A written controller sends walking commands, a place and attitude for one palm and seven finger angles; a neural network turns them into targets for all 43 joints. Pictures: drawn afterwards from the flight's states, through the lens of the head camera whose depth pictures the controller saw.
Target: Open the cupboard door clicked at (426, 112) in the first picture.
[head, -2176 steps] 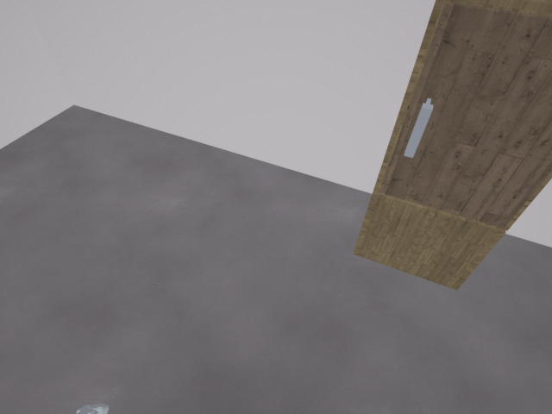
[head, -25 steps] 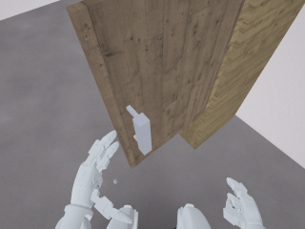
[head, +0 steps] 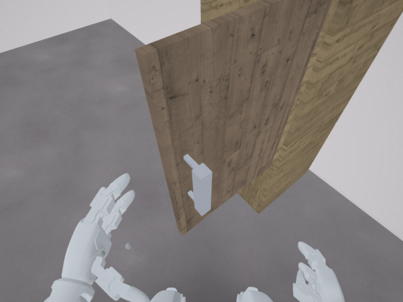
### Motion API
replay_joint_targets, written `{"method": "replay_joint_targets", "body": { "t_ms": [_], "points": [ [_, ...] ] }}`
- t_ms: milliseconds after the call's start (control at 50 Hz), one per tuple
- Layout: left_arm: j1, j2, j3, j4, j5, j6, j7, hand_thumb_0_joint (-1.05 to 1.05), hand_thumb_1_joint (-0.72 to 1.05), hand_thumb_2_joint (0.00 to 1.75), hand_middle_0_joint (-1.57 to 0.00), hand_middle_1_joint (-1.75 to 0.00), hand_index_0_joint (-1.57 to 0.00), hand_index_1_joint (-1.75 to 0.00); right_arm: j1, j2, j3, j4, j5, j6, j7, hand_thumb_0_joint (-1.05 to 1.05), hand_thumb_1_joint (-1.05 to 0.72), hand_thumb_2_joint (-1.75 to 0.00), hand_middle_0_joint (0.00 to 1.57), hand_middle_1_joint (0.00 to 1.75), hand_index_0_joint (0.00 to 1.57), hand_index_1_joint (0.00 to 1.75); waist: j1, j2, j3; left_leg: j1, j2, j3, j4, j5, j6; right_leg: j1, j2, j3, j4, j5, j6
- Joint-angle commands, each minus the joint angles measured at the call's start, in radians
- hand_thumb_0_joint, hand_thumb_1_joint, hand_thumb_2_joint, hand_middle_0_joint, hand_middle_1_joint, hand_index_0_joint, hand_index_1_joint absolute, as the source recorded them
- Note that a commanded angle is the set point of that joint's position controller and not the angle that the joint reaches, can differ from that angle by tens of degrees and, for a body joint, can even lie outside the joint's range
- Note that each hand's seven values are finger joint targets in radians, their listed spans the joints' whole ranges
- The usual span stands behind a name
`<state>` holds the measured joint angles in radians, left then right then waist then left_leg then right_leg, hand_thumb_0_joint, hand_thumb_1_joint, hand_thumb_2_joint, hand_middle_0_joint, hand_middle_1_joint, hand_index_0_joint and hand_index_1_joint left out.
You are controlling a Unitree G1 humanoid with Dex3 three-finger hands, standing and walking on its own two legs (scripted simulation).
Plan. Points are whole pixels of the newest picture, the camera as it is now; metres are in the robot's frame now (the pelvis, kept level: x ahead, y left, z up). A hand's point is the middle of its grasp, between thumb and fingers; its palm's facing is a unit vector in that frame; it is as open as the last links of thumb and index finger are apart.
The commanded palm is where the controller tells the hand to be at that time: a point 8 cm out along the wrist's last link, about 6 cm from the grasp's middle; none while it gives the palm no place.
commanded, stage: draw the hand back to the body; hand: left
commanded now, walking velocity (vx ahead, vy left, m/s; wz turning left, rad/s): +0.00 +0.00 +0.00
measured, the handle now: (196, 185) +0.35 +0.04 +0.03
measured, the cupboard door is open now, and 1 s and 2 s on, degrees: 90 90 90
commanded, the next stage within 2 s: step back with the hand held close in 1.24 s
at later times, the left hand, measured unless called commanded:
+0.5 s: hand (51, 220) +0.21 +0.22 +0.15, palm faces +0.25 -0.90 -0.37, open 13.4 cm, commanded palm +0.17 +0.27 +0.19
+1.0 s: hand out of the picture +0.22 +0.27 +0.25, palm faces +0.47 -0.79 -0.40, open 7.9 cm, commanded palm +0.17 +0.30 +0.25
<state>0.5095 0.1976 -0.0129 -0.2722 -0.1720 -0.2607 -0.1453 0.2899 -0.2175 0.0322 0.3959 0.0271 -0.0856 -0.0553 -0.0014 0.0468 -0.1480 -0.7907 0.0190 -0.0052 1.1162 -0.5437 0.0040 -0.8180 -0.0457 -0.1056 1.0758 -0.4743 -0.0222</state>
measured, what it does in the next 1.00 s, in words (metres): rises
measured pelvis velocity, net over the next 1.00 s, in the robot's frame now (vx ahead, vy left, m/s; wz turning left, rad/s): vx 0.03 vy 0.01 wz -0.03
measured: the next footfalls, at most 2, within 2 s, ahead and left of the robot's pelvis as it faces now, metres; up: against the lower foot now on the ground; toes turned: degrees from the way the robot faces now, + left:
none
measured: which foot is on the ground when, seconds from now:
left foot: down 0.00-1.00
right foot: down 0.00-1.00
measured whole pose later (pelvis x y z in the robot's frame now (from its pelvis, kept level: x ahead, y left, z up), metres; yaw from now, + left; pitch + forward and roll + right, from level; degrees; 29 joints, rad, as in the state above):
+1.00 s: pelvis +0.03 +0.01 +0.08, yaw -2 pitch -5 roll -1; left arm 0.46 0.34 0.35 -0.40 -0.05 -0.08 0.12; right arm 0.20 -0.23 0.02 0.63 0.00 -0.13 -0.08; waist 0.08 0.07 0.02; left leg -0.07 0.01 0.04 0.44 -0.29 0.01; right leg -0.11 -0.02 -0.07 0.42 -0.22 0.00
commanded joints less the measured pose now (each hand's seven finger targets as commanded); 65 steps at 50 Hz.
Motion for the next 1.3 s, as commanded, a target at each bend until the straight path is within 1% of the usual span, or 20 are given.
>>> {"method": "replay_joint_targets", "body": {
  "t_ms": [0, 140, 160, 180, 200, 220, 280, 380, 580, 620, 660, 740, 840, 900, 960, 1060, 1120, 1200, 1240, 1280],
  "points": [
    [-0.008, 0.083, 0.071, -0.236, -0.030, -0.061, -0.017, 0.00, -0.50, 0.30, -0.15, -0.30, -0.15, -0.30, -0.072, -0.121, -0.050, -0.174, 0.009, -0.072, -0.010, 0.00, -0.90, -0.90, 0.20, 0.30, 0.20, 0.30, -0.006, -0.013, -0.103, 0.096, -0.039, -0.031, -0.236, 0.141, 0.009, 0.201, 0.049, 0.042, -0.223, 0.066, 0.001],
    [0.008, 0.126, 0.140, -0.302, -0.065, -0.034, -0.033, 0.00, -0.32, 0.37, -0.16, -0.30, -0.16, -0.30, -0.066, -0.120, -0.042, -0.161, 0.018, -0.096, -0.013, 0.00, -0.90, -0.90, 0.20, 0.30, 0.20, 0.30, 0.005, 0.017, -0.096, 0.187, -0.028, -0.039, -0.297, 0.238, 0.004, 0.281, 0.058, 0.020, -0.251, 0.175, 0.000],
    [0.078, 0.276, 0.193, -0.320, 0.078, 0.047, 0.100, 0.00, -0.29, 0.39, -0.16, -0.30, -0.16, -0.30, -0.055, -0.113, -0.051, -0.152, 0.003, -0.070, -0.044, 0.00, -0.90, -0.90, 0.20, 0.30, 0.20, 0.30, 0.067, 0.003, -0.148, 0.217, -0.009, -0.028, -0.356, 0.292, 0.012, 0.361, 0.028, 0.069, -0.296, 0.198, -0.014],
    [0.092, 0.171, 0.122, -0.372, 0.094, 0.091, 0.152, 0.00, -0.26, 0.40, -0.16, -0.30, -0.16, -0.30, -0.068, -0.098, -0.037, -0.172, -0.002, -0.065, -0.051, 0.00, -0.90, -0.90, 0.20, 0.30, 0.20, 0.30, 0.036, 0.010, -0.082, 0.232, -0.013, -0.019, -0.373, 0.304, 0.012, 0.350, 0.027, 0.061, -0.315, 0.210, -0.004],
    [0.102, 0.147, 0.102, -0.358, 0.112, 0.126, 0.186, 0.00, -0.22, 0.42, -0.16, -0.30, -0.16, -0.30, -0.056, -0.094, -0.034, -0.150, -0.002, -0.057, -0.053, 0.00, -0.90, -0.90, 0.20, 0.30, 0.20, 0.30, 0.029, 0.046, -0.053, 0.251, -0.007, -0.019, -0.383, 0.325, 0.011, 0.360, 0.024, 0.053, -0.326, 0.216, -0.001],
    [0.091, 0.165, 0.116, -0.371, 0.124, 0.148, 0.213, 0.00, -0.18, 0.43, -0.16, -0.30, -0.16, -0.30, -0.057, -0.099, -0.032, -0.140, -0.004, -0.051, -0.054, 0.00, -0.90, -0.90, 0.20, 0.30, 0.20, 0.30, 0.030, 0.056, -0.045, 0.272, -0.002, -0.022, -0.395, 0.343, 0.009, 0.372, 0.025, 0.049, -0.340, 0.223, -0.001],
    [0.057, 0.189, 0.141, -0.362, 0.144, 0.178, 0.259, 0.00, -0.08, 0.48, -0.16, -0.30, -0.16, -0.30, -0.077, -0.105, -0.026, -0.118, -0.008, -0.051, -0.063, 0.00, -0.90, -0.90, 0.20, 0.30, 0.20, 0.30, 0.022, -0.012, 0.000, 0.323, 0.003, -0.025, -0.437, 0.332, 0.013, 0.404, 0.031, 0.042, -0.397, 0.220, 0.004],
    [-0.007, 0.213, 0.177, -0.373, 0.156, 0.180, 0.293, 0.00, 0.09, 0.55, -0.17, -0.30, -0.17, -0.30, -0.098, -0.110, -0.012, -0.077, -0.014, -0.081, -0.067, 0.00, -0.90, -0.90, 0.20, 0.30, 0.20, 0.30, 0.031, 0.019, 0.028, 0.417, 0.004, -0.033, -0.529, 0.360, 0.010, 0.491, 0.027, 0.038, -0.466, 0.237, 0.003],
    [-0.016, 0.260, 0.313, -0.347, 0.145, 0.160, 0.292, 0.00, 0.44, 0.70, -0.18, -0.30, -0.18, -0.30, -0.157, -0.107, -0.017, 0.007, -0.023, -0.114, -0.047, 0.00, -0.90, -0.90, 0.20, 0.30, 0.20, 0.30, 0.058, -0.009, 0.075, 0.554, 0.013, -0.009, -0.659, 0.541, 0.001, 0.674, 0.031, 0.034, -0.592, 0.387, 0.007],
    [-0.048, 0.271, 0.337, -0.360, 0.144, 0.151, 0.290, 0.00, 0.51, 0.74, -0.19, -0.30, -0.19, -0.30, -0.163, -0.106, -0.018, 0.020, -0.024, -0.117, -0.042, 0.00, -0.90, -0.90, 0.20, 0.30, 0.20, 0.30, 0.059, 0.036, 0.082, 0.579, 0.012, -0.005, -0.681, 0.542, -0.002, 0.688, 0.031, 0.038, -0.616, 0.386, 0.005],
    [-0.056, 0.293, 0.373, -0.345, 0.141, 0.144, 0.291, 0.00, 0.58, 0.76, -0.19, -0.30, -0.19, -0.30, -0.174, -0.109, -0.023, 0.033, -0.025, -0.118, -0.040, 0.00, -0.90, -0.90, 0.20, 0.30, 0.20, 0.30, 0.066, 0.002, 0.089, 0.590, 0.011, 0.000, -0.699, 0.537, 0.001, 0.715, 0.034, 0.039, -0.639, 0.400, 0.003],
    [-0.103, 0.312, 0.419, -0.372, 0.135, 0.129, 0.288, 0.00, 0.73, 0.82, -0.19, -0.30, -0.19, -0.30, -0.184, -0.109, -0.028, 0.048, -0.027, -0.118, -0.034, 0.00, -0.90, -0.90, 0.20, 0.30, 0.20, 0.30, 0.067, 0.041, 0.087, 0.626, 0.010, 0.007, -0.725, 0.551, 0.000, 0.739, 0.035, 0.046, -0.664, 0.415, 0.005],
    [-0.144, 0.348, 0.490, -0.363, 0.126, 0.116, 0.290, 0.00, 0.90, 0.90, -0.20, -0.30, -0.20, -0.30, -0.198, -0.109, -0.036, 0.067, -0.028, -0.114, -0.032, 0.00, -0.90, -0.90, 0.20, 0.30, 0.20, 0.30, 0.072, 0.032, 0.094, 0.651, 0.009, 0.015, -0.747, 0.549, 0.002, 0.762, 0.038, 0.052, -0.691, 0.433, 0.005],
    [-0.103, 0.274, 0.429, -0.275, 0.119, 0.126, 0.273, 0.00, 0.90, 0.90, -0.20, -0.30, -0.20, -0.30, -0.203, -0.112, -0.042, 0.074, -0.027, -0.101, -0.025, 0.00, -0.90, -0.90, 0.20, 0.30, 0.20, 0.30, 0.066, -0.009, 0.158, 0.646, 0.011, 0.023, -0.760, 0.522, 0.008, 0.743, 0.038, 0.051, -0.714, 0.421, 0.011],
    [-0.118, 0.301, 0.441, -0.290, 0.122, 0.119, 0.271, 0.00, 0.90, 0.90, -0.20, -0.30, -0.20, -0.30, -0.215, -0.120, -0.049, 0.074, -0.027, -0.095, -0.025, 0.00, -0.90, -0.90, 0.20, 0.30, 0.20, 0.30, 0.071, -0.023, 0.136, 0.654, 0.008, 0.023, -0.765, 0.494, 0.015, 0.761, 0.038, 0.059, -0.726, 0.406, 0.009],
    [-0.158, 0.339, 0.464, -0.345, 0.129, 0.109, 0.279, 0.00, 0.90, 0.90, -0.20, -0.30, -0.20, -0.30, -0.229, -0.113, -0.044, 0.078, -0.030, -0.102, -0.030, 0.00, -0.90, -0.90, 0.20, 0.30, 0.20, 0.30, 0.076, 0.053, 0.117, 0.669, -0.001, 0.022, -0.772, 0.457, 0.012, 0.769, 0.037, 0.069, -0.741, 0.374, 0.004],
    [-0.140, 0.338, 0.470, -0.341, 0.126, 0.104, 0.283, 0.00, 0.90, 0.90, -0.20, -0.30, -0.20, -0.30, -0.228, -0.105, -0.044, 0.080, -0.032, -0.111, -0.034, 0.00, -0.90, -0.90, 0.20, 0.30, 0.20, 0.30, 0.078, 0.019, 0.117, 0.672, -0.004, 0.025, -0.774, 0.451, 0.015, 0.772, 0.037, 0.071, -0.746, 0.374, 0.006],
    [-0.143, 0.319, 0.454, -0.319, 0.124, 0.104, 0.280, 0.00, 0.90, 0.90, -0.20, -0.30, -0.20, -0.30, -0.232, -0.103, -0.046, 0.090, -0.029, -0.118, -0.034, 0.00, -0.90, -0.90, 0.20, 0.30, 0.20, 0.30, 0.073, 0.030, 0.146, 0.676, -0.001, 0.029, -0.779, 0.430, 0.014, 0.753, 0.038, 0.075, -0.763, 0.349, 0.009],
    [-0.146, 0.314, 0.451, -0.306, 0.124, 0.101, 0.279, 0.00, 0.90, 0.90, -0.20, -0.30, -0.20, -0.30, -0.231, -0.105, -0.047, 0.093, -0.029, -0.119, -0.033, 0.00, -0.90, -0.90, 0.20, 0.30, 0.20, 0.30, 0.070, -0.005, 0.162, 0.672, -0.001, 0.027, -0.782, 0.423, 0.016, 0.746, 0.042, 0.073, -0.771, 0.336, 0.011],
    [-0.143, 0.308, 0.444, -0.300, 0.125, 0.101, 0.276, 0.00, 0.90, 0.90, -0.20, -0.30, -0.20, -0.30, -0.236, -0.105, -0.049, 0.094, -0.029, -0.120, -0.032, 0.00, -0.90, -0.90, 0.20, 0.30, 0.20, 0.30, 0.072, 0.013, 0.158, 0.679, -0.001, 0.029, -0.785, 0.414, 0.017, 0.746, 0.039, 0.077, -0.774, 0.324, 0.011]
  ]
}}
